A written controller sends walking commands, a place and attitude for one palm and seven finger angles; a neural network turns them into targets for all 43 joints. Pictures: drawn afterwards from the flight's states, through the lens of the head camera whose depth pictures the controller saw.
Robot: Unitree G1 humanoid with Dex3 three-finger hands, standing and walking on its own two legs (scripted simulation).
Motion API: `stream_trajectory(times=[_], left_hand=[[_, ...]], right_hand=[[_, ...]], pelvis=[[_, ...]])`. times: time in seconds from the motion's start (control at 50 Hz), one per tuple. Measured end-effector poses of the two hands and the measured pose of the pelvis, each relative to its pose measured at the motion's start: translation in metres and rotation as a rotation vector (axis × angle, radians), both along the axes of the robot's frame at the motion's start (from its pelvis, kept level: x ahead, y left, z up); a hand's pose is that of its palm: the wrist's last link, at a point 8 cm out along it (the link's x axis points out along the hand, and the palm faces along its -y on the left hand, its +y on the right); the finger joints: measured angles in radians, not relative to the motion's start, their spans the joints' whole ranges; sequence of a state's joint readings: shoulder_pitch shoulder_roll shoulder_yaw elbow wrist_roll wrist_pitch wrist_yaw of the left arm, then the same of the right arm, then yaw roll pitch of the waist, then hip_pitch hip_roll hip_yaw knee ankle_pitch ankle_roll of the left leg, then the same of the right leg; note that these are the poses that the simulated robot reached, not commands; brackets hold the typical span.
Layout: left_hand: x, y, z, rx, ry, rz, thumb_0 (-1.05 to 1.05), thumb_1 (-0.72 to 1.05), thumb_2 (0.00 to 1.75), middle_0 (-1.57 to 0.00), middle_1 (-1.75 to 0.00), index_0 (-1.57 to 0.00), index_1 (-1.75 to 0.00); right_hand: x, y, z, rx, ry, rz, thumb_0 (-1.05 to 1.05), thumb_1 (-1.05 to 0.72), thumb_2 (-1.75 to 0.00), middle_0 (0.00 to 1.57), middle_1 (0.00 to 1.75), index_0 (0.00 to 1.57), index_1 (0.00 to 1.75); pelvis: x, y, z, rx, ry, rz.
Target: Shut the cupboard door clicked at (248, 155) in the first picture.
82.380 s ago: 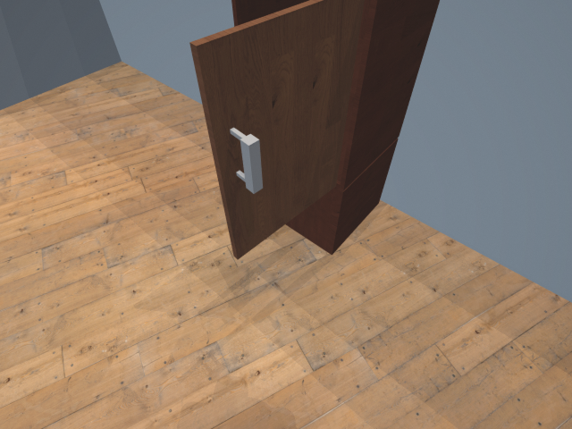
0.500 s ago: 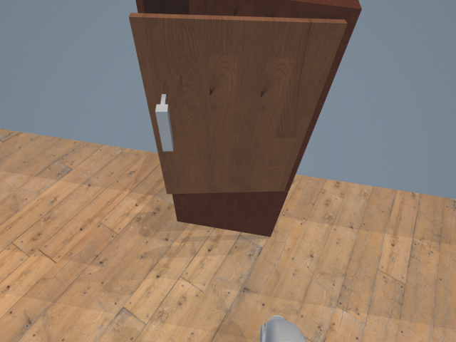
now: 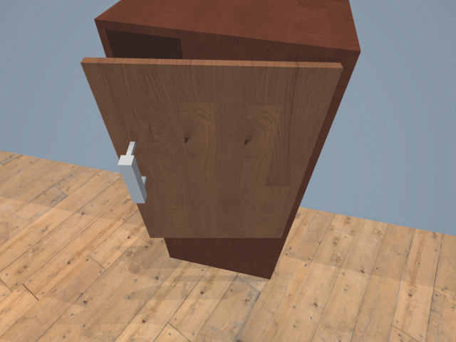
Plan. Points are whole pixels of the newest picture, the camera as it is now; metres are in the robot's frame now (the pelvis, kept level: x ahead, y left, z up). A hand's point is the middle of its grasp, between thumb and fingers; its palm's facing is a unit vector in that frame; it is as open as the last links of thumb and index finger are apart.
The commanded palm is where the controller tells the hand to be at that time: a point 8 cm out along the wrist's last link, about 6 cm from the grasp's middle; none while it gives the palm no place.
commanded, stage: come to a stop and stand still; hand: left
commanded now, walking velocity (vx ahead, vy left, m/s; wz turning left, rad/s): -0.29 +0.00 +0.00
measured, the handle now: (136, 172) +0.43 +0.24 +0.02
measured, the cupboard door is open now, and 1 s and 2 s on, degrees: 13 13 13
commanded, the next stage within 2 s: look again from close up in 1.18 s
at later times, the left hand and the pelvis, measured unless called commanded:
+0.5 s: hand out of the picture -0.01 +0.16 -0.16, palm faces +0.04 -0.96 -0.26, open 7.4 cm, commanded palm none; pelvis -0.04 -0.03 +0.01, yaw +1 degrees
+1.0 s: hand out of the picture -0.10 +0.17 -0.17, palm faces +0.05 -0.98 -0.17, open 7.4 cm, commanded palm none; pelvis -0.09 +0.00 +0.01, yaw +0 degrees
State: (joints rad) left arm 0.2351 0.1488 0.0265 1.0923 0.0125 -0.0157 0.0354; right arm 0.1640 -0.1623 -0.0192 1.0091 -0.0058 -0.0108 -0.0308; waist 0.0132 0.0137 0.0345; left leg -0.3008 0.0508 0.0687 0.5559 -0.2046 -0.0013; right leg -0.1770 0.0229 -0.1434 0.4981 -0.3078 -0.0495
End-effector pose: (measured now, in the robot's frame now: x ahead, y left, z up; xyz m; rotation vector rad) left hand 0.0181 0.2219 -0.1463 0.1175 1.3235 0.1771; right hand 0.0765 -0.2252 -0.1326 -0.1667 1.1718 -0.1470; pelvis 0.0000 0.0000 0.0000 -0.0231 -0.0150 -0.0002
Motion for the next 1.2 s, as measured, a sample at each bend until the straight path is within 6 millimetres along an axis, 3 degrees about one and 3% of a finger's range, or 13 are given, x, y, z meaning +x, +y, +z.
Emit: stream_trajectory(times=[0.08, 0.18, 0.28, 0.4, 0.5, 0.6, 0.74, 1.0, 1.1, 1.2], left_hand=[[0.003, 0.0, -0.003, 0.005, 0.022, 0.013, 0.01, 0.92, 0.9, -0.2, -0.3, -0.2, -0.3], [0.0, 0.003, 0.004, 0.047, 0.034, 0.014, 0.01, 0.91, 0.9, -0.2, -0.3, -0.2, -0.3], [-0.014, 0.001, 0.016, 0.111, 0.034, -0.003, 0.0, 0.91, 0.9, -0.2, -0.3, -0.2, -0.3], [-0.028, -0.01, 0.025, 0.109, 0.051, -0.019, 0.0, 0.91, 0.9, -0.2, -0.3, -0.2, -0.3], [-0.03, -0.016, 0.022, 0.076, 0.017, -0.022, 0.01, 0.9, 0.9, -0.2, -0.3, -0.2, -0.3], [-0.037, -0.017, 0.006, 0.025, -0.018, 0.004, 0.0, 0.9, 0.9, -0.2, -0.3, -0.2, -0.3], [-0.055, -0.01, 0.004, -0.01, -0.025, -0.001, 0.0, 0.92, 0.9, -0.2, -0.3, -0.2, -0.3], [-0.126, -0.003, 0.006, -0.022, 0.137, 0.009, 0.0, 0.91, 0.9, -0.2, -0.3, -0.2, -0.3], [-0.143, -0.006, 0.005, -0.036, 0.191, 0.017, 0.0, 0.91, 0.9, -0.2, -0.3, -0.2, -0.3], [-0.142, -0.012, 0.004, -0.052, 0.197, 0.018, 0.01, 0.91, 0.9, -0.2, -0.3, -0.2, -0.3]], right_hand=[[0.021, 0.005, 0.004, 0.0, -0.022, 0.026, 0.0, -0.91, -0.9, 0.2, 0.3, 0.2, 0.3], [0.021, -0.001, -0.007, 0.017, -0.001, 0.043, 0.0, -0.91, -0.9, 0.2, 0.3, 0.2, 0.3], [0.004, -0.022, -0.021, 0.047, 0.035, 0.012, 0.01, -0.9, -0.9, 0.2, 0.3, 0.2, 0.3], [-0.029, -0.045, -0.014, 0.029, 0.105, -0.03, 0.01, -0.9, -0.9, 0.2, 0.3, 0.2, 0.3], [-0.058, -0.051, -0.008, 0.0, 0.148, -0.034, 0.01, -0.91, -0.9, 0.2, 0.3, 0.2, 0.3], [-0.085, -0.043, -0.005, -0.035, 0.158, -0.017, 0.01, -0.91, -0.9, 0.2, 0.3, 0.2, 0.3], [-0.121, -0.019, 0.005, -0.019, 0.162, -0.021, 0.01, -0.9, -0.9, 0.2, 0.3, 0.2, 0.3], [-0.196, 0.014, 0.0, 0.035, 0.295, -0.069, 0.01, -0.91, -0.9, 0.2, 0.3, 0.2, 0.3], [-0.209, 0.02, 0.001, 0.04, 0.332, -0.087, 0.01, -0.9, -0.9, 0.2, 0.3, 0.2, 0.3], [-0.207, 0.025, 0.001, 0.041, 0.329, -0.093, 0.01, -0.9, -0.9, 0.2, 0.3, 0.2, 0.3]], pelvis=[[0.005, -0.001, 0.0, 0.028, -0.004, -0.007], [-0.006, -0.01, -0.003, 0.046, 0.002, -0.004], [-0.017, -0.025, -0.006, 0.043, 0.003, 0.001], [-0.026, -0.033, 0.004, 0.058, 0.017, 0.007], [-0.036, -0.033, 0.007, 0.053, 0.025, 0.017], [-0.05, -0.026, 0.002, 0.024, 0.005, 0.036], [-0.067, -0.018, 0.008, 0.019, -0.038, 0.01], [-0.085, -0.001, 0.01, 0.028, -0.024, -0.004], [-0.084, 0.002, 0.01, 0.028, -0.018, -0.007], [-0.08, 0.004, 0.01, 0.028, -0.018, -0.007]])
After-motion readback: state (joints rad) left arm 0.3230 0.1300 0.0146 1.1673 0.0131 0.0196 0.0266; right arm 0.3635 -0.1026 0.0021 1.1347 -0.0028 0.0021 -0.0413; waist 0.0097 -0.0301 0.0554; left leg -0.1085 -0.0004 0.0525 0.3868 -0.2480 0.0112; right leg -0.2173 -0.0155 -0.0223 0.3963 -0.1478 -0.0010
